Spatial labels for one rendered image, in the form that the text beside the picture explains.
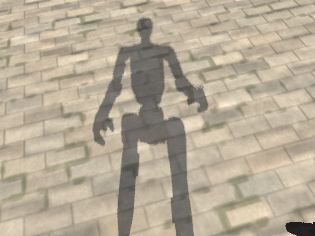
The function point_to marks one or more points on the robot right hand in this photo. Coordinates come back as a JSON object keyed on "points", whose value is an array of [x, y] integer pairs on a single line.
{"points": [[301, 228]]}

